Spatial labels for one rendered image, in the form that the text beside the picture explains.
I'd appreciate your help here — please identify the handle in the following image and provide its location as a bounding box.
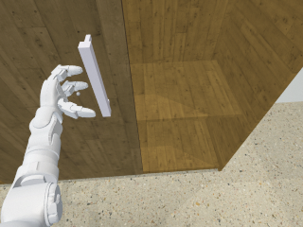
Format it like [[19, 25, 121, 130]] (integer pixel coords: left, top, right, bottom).
[[78, 34, 112, 117]]

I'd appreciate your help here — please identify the robot left upper arm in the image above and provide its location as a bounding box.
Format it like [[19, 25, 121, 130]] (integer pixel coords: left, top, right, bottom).
[[0, 182, 63, 227]]

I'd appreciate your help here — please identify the left robot hand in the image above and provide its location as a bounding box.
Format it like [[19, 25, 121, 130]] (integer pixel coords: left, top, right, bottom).
[[40, 64, 96, 119]]

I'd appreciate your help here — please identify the wardrobe door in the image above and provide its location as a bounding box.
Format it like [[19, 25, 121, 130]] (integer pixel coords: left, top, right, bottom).
[[0, 0, 143, 184]]

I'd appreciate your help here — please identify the left robot forearm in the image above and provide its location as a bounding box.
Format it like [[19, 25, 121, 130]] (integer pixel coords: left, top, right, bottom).
[[0, 106, 63, 223]]

